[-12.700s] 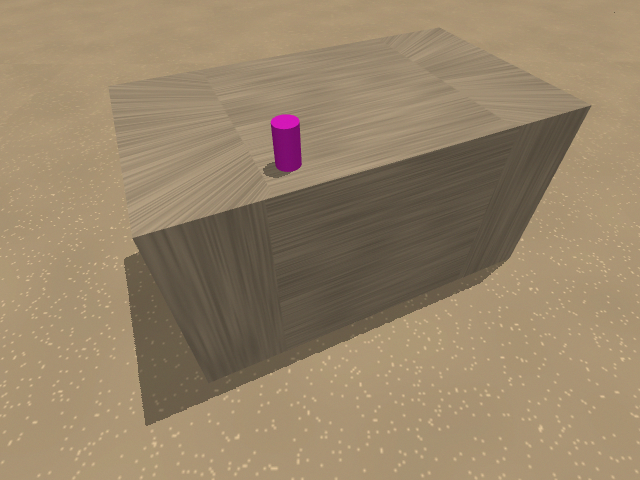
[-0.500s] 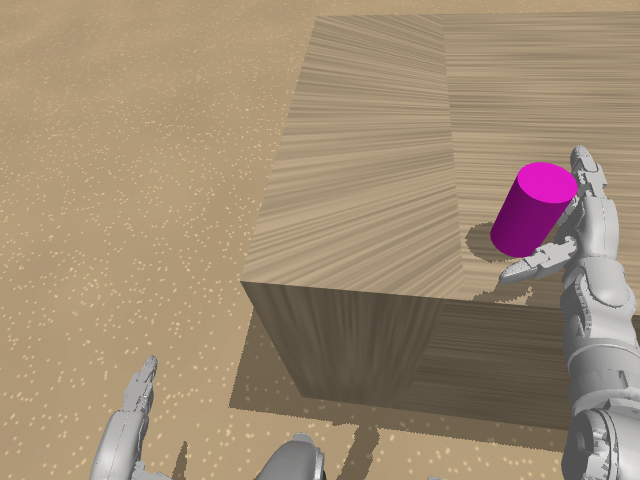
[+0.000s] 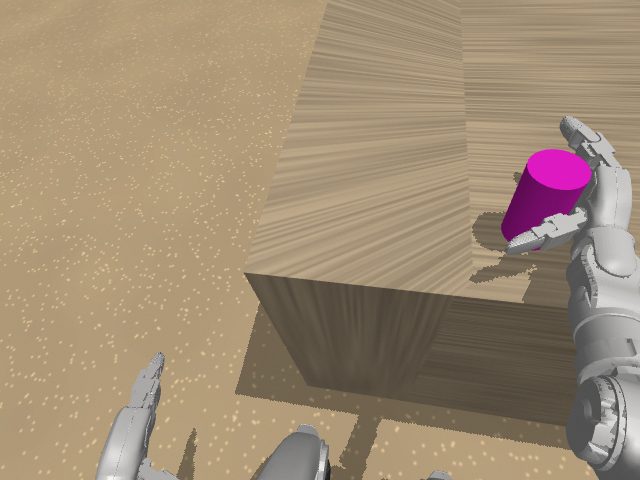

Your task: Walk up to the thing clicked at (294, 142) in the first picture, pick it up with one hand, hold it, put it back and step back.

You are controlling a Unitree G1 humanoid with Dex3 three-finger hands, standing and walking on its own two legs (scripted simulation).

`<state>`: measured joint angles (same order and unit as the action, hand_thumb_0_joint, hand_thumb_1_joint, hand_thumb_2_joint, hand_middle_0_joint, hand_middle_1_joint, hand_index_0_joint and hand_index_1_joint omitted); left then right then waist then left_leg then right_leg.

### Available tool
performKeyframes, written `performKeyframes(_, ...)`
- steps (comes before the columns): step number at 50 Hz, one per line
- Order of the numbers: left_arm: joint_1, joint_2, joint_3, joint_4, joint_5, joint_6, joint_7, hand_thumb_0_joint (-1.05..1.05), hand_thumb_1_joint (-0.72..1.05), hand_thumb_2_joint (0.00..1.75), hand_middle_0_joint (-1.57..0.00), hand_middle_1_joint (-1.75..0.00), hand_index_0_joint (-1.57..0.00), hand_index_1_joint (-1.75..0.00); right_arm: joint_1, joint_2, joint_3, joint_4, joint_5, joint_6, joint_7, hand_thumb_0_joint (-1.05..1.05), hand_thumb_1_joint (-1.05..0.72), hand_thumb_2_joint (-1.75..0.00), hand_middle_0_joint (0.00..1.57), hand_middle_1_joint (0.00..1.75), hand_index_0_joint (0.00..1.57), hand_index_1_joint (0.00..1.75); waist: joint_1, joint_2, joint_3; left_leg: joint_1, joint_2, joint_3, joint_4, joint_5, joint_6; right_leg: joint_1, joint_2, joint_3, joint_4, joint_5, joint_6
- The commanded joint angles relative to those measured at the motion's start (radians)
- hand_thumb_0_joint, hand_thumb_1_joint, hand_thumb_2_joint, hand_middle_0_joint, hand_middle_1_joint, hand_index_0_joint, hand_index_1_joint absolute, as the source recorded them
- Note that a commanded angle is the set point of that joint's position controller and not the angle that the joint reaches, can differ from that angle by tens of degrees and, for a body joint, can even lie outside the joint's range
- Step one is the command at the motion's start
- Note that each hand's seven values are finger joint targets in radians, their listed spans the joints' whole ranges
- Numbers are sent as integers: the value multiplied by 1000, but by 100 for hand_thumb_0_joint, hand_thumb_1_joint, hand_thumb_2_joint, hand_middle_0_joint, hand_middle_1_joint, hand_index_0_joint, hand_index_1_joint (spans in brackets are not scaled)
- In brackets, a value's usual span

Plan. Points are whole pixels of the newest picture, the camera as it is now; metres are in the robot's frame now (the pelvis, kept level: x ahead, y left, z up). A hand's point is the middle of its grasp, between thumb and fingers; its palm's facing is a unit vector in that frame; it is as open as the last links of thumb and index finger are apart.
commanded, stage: close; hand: right
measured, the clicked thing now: (540, 202) +0.48 -0.17 +0.06
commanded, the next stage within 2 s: settle in 0.44 s
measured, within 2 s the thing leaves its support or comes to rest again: leaves its support in 0.78 s
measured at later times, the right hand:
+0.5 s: hand (545, 206) +0.47 -0.17 +0.07, palm faces +0.09 +1.00 +0.00, open 9.7 cm
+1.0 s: hand (556, 181) +0.48 -0.17 +0.10, palm faces +0.09 +1.00 -0.01, open 9.0 cm
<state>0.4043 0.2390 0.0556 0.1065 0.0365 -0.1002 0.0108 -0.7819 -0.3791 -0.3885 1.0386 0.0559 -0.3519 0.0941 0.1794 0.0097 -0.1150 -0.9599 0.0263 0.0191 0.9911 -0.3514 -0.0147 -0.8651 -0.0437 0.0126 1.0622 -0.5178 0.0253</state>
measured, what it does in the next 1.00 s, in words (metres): stands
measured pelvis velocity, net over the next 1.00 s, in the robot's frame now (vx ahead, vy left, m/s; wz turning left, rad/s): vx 0.01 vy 0.00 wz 0.00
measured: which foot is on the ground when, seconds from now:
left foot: down 0.00-1.00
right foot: down 0.00-1.00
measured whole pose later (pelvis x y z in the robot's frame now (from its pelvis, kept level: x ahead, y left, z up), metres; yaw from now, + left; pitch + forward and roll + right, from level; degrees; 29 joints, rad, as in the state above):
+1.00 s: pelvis +0.01 +0.00 +0.02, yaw +0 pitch +14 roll +1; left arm 0.36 0.23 0.06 0.23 0.02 -0.10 0.04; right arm -0.71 -0.33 -0.33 0.94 0.08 -0.28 0.07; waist 0.14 0.00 -0.10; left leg -0.81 0.03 0.01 0.89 -0.33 -0.02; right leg -0.71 -0.04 0.00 0.94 -0.48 0.02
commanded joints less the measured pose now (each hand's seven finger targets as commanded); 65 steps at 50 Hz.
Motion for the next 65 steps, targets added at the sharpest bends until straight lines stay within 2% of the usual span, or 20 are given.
performKeyframes(1, 32, 138, 78, -170, -10, -55, 7, 0, -56, 6, -4, -5, -4, -5, -331, -160, -9, -172, 19, -67, 4, 0, 57, -11, 56, 32, 56, 32, -24, -54, -416, 363, -35, 7, -103, 215, 20, 128, 36, 0, -160, 297, -25)
performKeyframes(3, 6, 145, 89, -191, -3, -56, 10, 0, -57, 7, -4, -5, -4, -5, -412, -200, -14, -296, 13, -89, -1, 0, 55, -15, 64, 39, 64, 39, -24, -106, -539, 403, -33, 1, -85, 273, 23, 192, 36, -6, -151, 359, -19)
performKeyframes(7, 37, 186, 144, -154, -12, -48, 12, 0, -56, 6, -4, -5, -4, -5, -281, -162, -15, -244, 24, -72, -6, 0, 46, -22, 77, 48, 77, 49, -14, -74, -436, 360, -36, 9, -98, 276, 24, 201, 36, 0, -163, 381, -18)
performKeyframes(12, 22, 125, 93, -123, -7, -50, 6, 0, -56, 6, -4, -5, -4, -5, -335, -112, 40, -316, 22, -93, -2, 0, 35, -34, 90, 62, 90, 62, -17, -115, -444, 340, -35, 5, -91, 274, 28, 236, 31, 0, -157, 416, -12)
performKeyframes(19, -2, 154, 107, -173, -12, -45, 9, 0, -56, 6, -4, -5, -4, -5, -316, -153, 10, -383, 26, -87, -2, 0, 5, -60, 112, 87, 111, 87, -40, -98, -510, 445, -26, -3, -103, 337, 22, 247, 43, -12, -167, 432, -15)
performKeyframes(22, 12, 117, 80, -97, -13, -38, 4, 0, -56, 6, -4, -5, -4, -5, -280, -108, 23, -271, 28, -74, 3, 0, -8, -70, 120, 95, 119, 96, -30, -56, -366, 392, -22, -12, -112, 278, 22, 138, 45, -16, -169, 336, -26)
performKeyframes(26, 2, 171, 137, -114, -12, -45, 16, 0, -53, 4, -4, -5, -5, -4, -328, -176, -9, -265, 25, -85, 10, 0, -19, -93, 127, 115, 128, 115, -9, -26, -396, 387, -21, -13, -122, 223, 15, 146, 41, -10, -166, 271, -34)
performKeyframes(30, 0, 111, 66, -141, -17, -45, 9, 0, -57, 6, -6, -5, -5, -6, -340, -150, 21, -319, 31, -82, 21, 0, -31, -115, 122, 126, 124, 126, -32, -55, -464, 451, -18, -18, -125, 244, 14, 164, 48, -19, -175, 287, -30)
performKeyframes(35, -41, 135, 87, -165, -23, -49, 25, 0, -57, 6, -6, -6, -6, -6, -439, -202, 9, -461, 40, -69, 0, 0, -35, -120, 129, 133, 131, 133, -40, -115, -566, 476, -21, -15, -131, 282, 17, 257, 47, -17, -184, 337, -23)
performKeyframes(38, 13, 138, 84, -89, -22, -42, 30, 0, -56, 6, -6, -6, -5, -6, -405, -175, 25, -405, 46, -44, -19, 0, -29, -118, 130, 132, 132, 132, -40, -95, -439, 434, -30, 2, -158, 241, 18, 254, 44, -9, -215, 316, -24)
performKeyframes(40, -68, 196, 135, -163, -21, -52, 41, 0, -56, 6, -6, -6, -5, -6, -489, -219, 5, -508, 43, -52, -32, 0, -28, -118, 130, 133, 133, 133, -35, -99, -557, 470, -27, -1, -161, 278, 17, 322, 40, -6, -215, 355, -23)
performKeyframes(45, -72, 91, 38, -60, -23, -56, 35, 0, -56, 6, -5, -5, -5, -6, -467, -165, 39, -408, 41, -38, -25, 0, -23, -116, 131, 132, 134, 133, -47, -67, -404, 446, -26, -1, -188, 239, 18, 265, 38, -8, -244, 311, -29)
performKeyframes(46, -98, 146, 87, -110, -25, -64, 43, 0, -56, 6, -5, -5, -5, -6, -463, -182, 29, -415, 41, -37, -24, 0, -21, -115, 128, 130, 131, 131, -38, -73, -471, 466, -28, 2, -188, 257, 19, 323, 35, -4, -251, 340, -24)
performKeyframes(50, -50, 120, 60, -52, -27, -59, 37, 0, -56, 6, -5, -5, -5, -6, -411, -163, 40, -387, 48, -11, -10, 0, -23, -120, 129, 134, 132, 134, -58, -78, -458, 516, -24, -2, -195, 321, 18, 324, 42, -14, -263, 392, -20)
performKeyframes(52, -69, 173, 111, -72, -27, -61, 44, 0, -56, 6, -5, -5, -5, -6, -468, -200, 28, -430, 47, -12, -12, 0, -26, -119, 129, 133, 132, 133, -45, -95, -516, 536, -25, 2, -192, 363, 21, 371, 41, -11, -266, 449, -15)
performKeyframes(54, 17, 128, 79, 34, -30, -50, 39, 0, -56, 6, -5, -5, -5, -6, -387, -153, 36, -334, 55, 11, -10, 0, -26, -120, 131, 135, 134, 135, -53, -66, -384, 509, -24, 1, -209, 349, 20, 322, 45, -16, -274, 425, -19)
performKeyframes(59, -74, 141, 89, -17, -34, -58, 44, 0, -56, 6, -5, -5, -4, -6, -485, -196, 31, -438, 53, 2, -18, 0, -28, -123, 130, 137, 133, 137, -60, -81, -461, 547, -22, -2, -223, 348, 19, 367, 43, -16, -290, 419, -20)
performKeyframes(61, -19, 111, 58, 43, -35, -55, 38, 0, -56, 6, -5, -5, -4, -6, -383, -119, 66, -315, 56, 23, -9, 0, -29, -124, 129, 137, 132, 137, -48, -60, -348, 497, -28, 8, -232, 326, 22, 347, 39, -9, -306, 424, -17)
performKeyframes(63, -97, 142, 83, -33, -36, -63, 43, 0, -56, 6, -5, -5, -4, -6, -504, -198, 37, -485, 56, 0, -12, 0, -30, -126, 129, 138, 132, 138, -56, -91, -507, 548, -24, 0, -230, 368, 23, 425, 38, -9, -301, 474, -14)
performKeyframes(65, -33, 119, 66, 40, -33, -54, 42, 0, -57, 7, -5, -5, -4, -6, -454, -171, 48, -401, 58, 17, -11, 0, -30, -128, 130, 140, 133, 140, -56, -88, -423, 535, -28, 8, -237, 367, 24, 406, 38, -9, -309, 492, -11)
